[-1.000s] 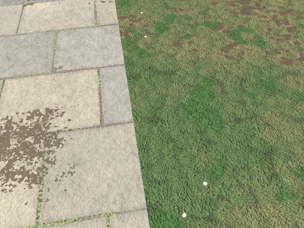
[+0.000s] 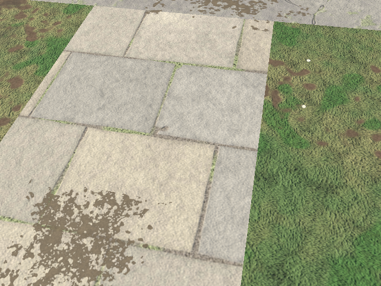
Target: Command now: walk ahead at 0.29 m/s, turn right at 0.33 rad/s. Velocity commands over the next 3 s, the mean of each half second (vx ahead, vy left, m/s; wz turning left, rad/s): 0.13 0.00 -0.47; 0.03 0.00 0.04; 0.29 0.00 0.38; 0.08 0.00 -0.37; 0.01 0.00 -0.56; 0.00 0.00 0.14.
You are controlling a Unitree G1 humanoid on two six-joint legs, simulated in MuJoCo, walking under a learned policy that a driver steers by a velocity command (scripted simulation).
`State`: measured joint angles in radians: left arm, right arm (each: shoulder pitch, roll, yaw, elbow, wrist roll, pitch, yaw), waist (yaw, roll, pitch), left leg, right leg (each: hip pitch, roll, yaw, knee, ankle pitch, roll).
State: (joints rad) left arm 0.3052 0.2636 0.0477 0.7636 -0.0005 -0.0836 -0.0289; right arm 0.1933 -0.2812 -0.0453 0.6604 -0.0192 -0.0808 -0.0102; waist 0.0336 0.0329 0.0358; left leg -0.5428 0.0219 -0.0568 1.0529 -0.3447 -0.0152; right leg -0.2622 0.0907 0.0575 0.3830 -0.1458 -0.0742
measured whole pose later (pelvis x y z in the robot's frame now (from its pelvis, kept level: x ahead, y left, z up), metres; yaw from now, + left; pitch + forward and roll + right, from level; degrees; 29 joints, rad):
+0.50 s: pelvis +0.13 +0.02 +0.00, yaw -18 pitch +2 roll +0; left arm 0.21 0.34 0.08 0.67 -0.02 0.06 0.03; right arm 0.11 -0.25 -0.05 0.67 -0.02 -0.01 -0.03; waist 0.00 -0.03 0.05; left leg -0.33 0.00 0.03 0.43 -0.13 0.03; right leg -0.52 0.00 0.06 1.09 -0.45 0.10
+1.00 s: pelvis +0.12 -0.01 +0.00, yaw -13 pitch +1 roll +0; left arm 0.15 0.24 0.04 0.70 0.01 0.02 0.04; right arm 0.24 -0.31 -0.08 0.77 0.02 0.06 -0.02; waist -0.01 0.01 0.03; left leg -0.41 0.04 0.01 0.91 -0.45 -0.09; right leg -0.22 -0.03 -0.11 0.45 -0.26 -0.03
